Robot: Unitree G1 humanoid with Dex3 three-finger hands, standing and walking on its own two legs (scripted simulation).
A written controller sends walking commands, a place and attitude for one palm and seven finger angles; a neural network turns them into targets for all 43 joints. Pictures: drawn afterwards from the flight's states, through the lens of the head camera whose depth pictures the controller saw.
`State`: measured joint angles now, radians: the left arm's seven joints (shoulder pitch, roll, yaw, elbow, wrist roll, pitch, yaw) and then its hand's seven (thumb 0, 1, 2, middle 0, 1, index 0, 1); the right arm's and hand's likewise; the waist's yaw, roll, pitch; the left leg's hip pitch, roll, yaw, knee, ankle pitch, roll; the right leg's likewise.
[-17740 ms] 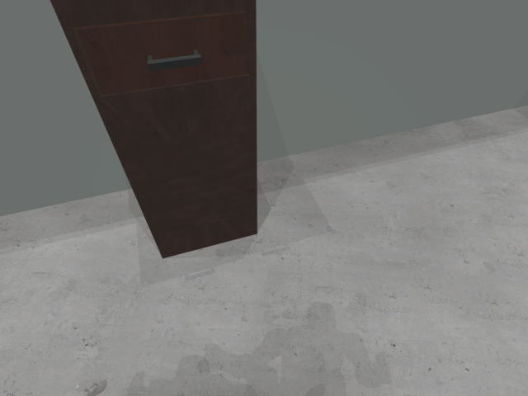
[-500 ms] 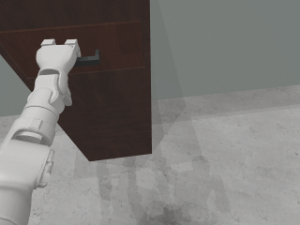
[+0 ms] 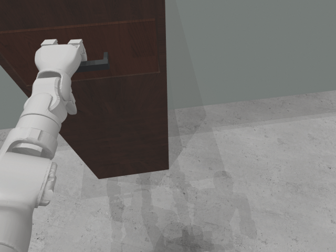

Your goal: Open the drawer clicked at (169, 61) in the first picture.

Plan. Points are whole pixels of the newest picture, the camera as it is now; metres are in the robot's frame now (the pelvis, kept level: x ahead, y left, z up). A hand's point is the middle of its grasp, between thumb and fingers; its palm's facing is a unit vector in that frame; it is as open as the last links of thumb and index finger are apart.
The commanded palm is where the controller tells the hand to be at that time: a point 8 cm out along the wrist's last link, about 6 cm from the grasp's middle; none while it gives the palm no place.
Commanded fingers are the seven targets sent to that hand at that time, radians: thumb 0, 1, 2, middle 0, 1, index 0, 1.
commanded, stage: lift the fingers back up to retry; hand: left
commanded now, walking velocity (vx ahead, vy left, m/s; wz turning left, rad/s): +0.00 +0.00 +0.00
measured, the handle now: (84, 62) +0.56 +0.21 +0.12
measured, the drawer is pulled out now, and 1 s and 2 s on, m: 0.00 0.00 0.00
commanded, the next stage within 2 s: re-aim the fingers above the handle in 0.64 s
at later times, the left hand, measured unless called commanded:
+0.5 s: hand (59, 56) +0.51 +0.23 +0.18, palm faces +0.07 +0.02 -1.00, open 13.8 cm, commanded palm +0.47 +0.23 +0.23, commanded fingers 0.00 -0.50 0.30 -0.30 -1.20 -0.30 -1.20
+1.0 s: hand (60, 59) +0.50 +0.23 +0.18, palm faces +0.07 +0.04 -1.00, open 13.8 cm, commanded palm +0.47 +0.22 +0.23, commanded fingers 0.00 -0.50 0.30 -0.30 -1.20 -0.30 -1.20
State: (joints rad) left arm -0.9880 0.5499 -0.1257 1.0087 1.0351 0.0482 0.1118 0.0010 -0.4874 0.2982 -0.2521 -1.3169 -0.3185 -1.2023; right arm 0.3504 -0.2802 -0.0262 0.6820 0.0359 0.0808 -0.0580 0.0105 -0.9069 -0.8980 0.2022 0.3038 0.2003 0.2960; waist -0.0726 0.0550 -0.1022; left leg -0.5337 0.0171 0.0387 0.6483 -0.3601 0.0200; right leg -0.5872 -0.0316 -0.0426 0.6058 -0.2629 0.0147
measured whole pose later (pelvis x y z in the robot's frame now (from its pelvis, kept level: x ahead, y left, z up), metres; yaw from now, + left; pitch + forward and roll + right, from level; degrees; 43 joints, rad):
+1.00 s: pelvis +0.02 +0.00 +0.01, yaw +1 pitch +11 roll -1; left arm -0.95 0.51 -0.13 0.85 1.01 0.15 0.04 0.00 -0.49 0.30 -0.31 -1.20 -0.32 -1.20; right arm 0.24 -0.27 -0.01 0.69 0.04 0.10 -0.03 0.01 -0.91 -0.90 0.20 0.30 0.20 0.30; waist -0.03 0.08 -0.09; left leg -0.37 0.01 0.02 0.51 -0.32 0.01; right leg -0.43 -0.03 -0.06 0.49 -0.25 0.01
